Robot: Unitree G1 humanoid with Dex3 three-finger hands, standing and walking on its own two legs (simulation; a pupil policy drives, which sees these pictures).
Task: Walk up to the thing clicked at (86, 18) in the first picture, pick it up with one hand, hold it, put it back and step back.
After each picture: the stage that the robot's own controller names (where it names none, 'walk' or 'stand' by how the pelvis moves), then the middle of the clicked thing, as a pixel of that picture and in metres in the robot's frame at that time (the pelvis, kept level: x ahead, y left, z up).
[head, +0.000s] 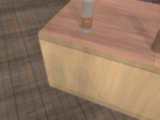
stand; (87, 13) +0.94 -0.03 -0.03
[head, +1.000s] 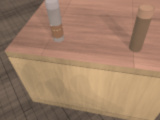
walk; (55, 21) +0.82 +0.19 -0.01
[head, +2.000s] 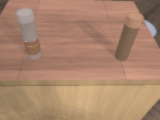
stand; (30, 36) +0.64 +0.24 +0.00
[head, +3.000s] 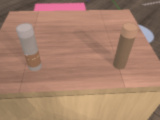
stand; (30, 49) +0.61 +0.26 -0.03
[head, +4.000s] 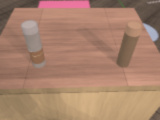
stand; (34, 46) +0.63 +0.24 -0.03
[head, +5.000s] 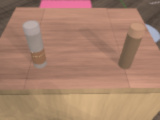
stand; (36, 46) +0.62 +0.23 -0.03
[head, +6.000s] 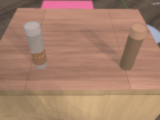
stand; (37, 47) +0.62 +0.23 -0.03
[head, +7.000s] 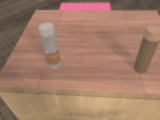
rise first; (50, 47) +0.63 +0.20 -0.03
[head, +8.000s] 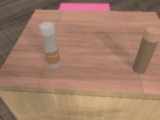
go down; (50, 46) +0.63 +0.20 -0.03
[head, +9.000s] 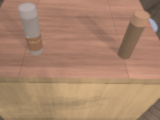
go down; (32, 31) +0.65 +0.19 -0.01
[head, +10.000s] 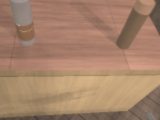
go down; (23, 18) +0.64 +0.19 +0.03
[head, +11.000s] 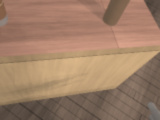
close in; out of the picture +0.65 +0.22 +0.07
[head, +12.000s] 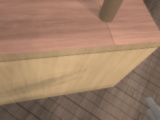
close; out of the picture +0.66 +0.22 +0.08
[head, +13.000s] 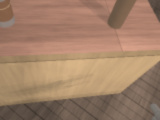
lift; out of the picture +0.65 +0.21 +0.07
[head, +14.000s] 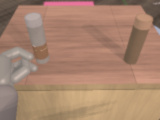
lift; (38, 40) +0.64 +0.20 +0.02
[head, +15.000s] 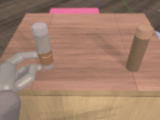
close; (44, 47) +0.64 +0.20 -0.01
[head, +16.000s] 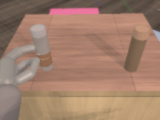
stand; (42, 49) +0.64 +0.20 -0.02
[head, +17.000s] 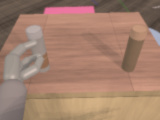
stand; (39, 50) +0.63 +0.21 -0.02
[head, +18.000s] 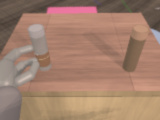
stand; (40, 49) +0.63 +0.21 -0.02
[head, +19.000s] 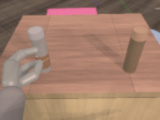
crouch; (40, 51) +0.63 +0.21 -0.02
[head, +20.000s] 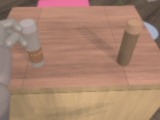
crouch; (33, 45) +0.64 +0.21 -0.02
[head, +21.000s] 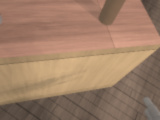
lower; out of the picture +0.65 +0.22 +0.06
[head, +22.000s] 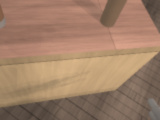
lower; out of the picture +0.65 +0.22 +0.07
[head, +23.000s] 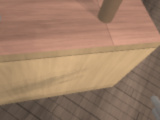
lower; out of the picture +0.66 +0.22 +0.07
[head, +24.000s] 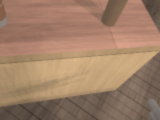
lower; out of the picture +0.66 +0.22 +0.07
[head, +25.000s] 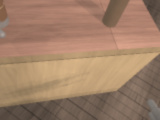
loosen; out of the picture +0.66 +0.21 +0.07
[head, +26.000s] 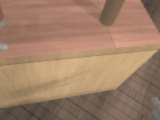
withdraw; out of the picture +0.65 +0.22 +0.07
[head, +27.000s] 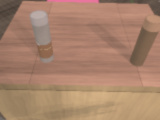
sink last; (43, 39) +0.62 +0.19 +0.02
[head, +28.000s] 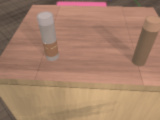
stand; (49, 38) +0.65 +0.20 +0.01
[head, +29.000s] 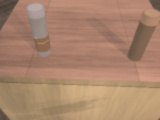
stand; (40, 32) +0.64 +0.21 +0.03
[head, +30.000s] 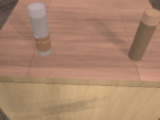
stand; (41, 32) +0.64 +0.20 +0.03
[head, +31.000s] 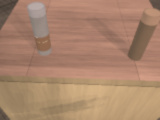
stand; (41, 31) +0.65 +0.20 +0.03
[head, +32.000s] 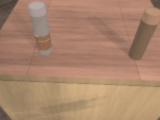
stand; (41, 30) +0.65 +0.20 +0.03
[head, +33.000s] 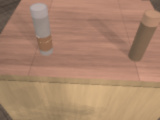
stand; (43, 31) +0.65 +0.20 +0.02
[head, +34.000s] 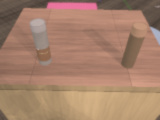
walk; (41, 43) +0.66 +0.21 -0.03
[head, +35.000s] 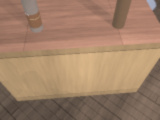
walk; (31, 9) +0.77 +0.27 -0.01
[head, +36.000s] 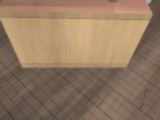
walk; out of the picture +1.10 +0.24 -0.01
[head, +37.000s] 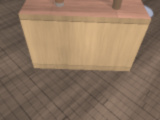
stand; out of the picture +1.25 +0.21 -0.01
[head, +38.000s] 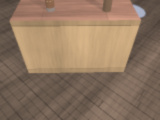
stand; out of the picture +1.24 +0.25 -0.03
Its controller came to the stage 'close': yes
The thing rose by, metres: 0.00
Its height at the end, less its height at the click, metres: +0.00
